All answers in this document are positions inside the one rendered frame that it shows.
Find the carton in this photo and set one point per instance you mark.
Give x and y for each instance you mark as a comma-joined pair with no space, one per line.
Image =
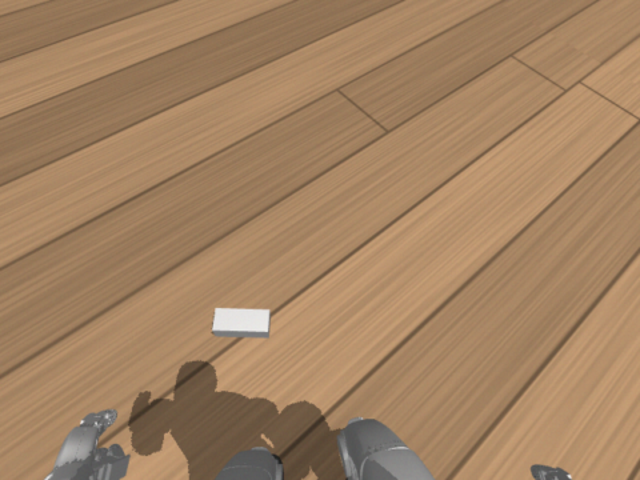
253,323

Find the left robot hand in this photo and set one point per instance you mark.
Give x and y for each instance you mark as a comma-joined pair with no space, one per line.
81,443

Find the left robot arm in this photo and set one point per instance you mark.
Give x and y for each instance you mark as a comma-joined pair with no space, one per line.
72,471

